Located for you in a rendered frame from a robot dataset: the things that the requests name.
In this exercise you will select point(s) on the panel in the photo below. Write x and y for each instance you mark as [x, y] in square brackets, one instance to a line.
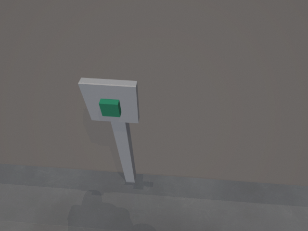
[126, 91]

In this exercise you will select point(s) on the button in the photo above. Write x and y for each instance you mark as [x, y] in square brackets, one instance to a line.
[110, 107]

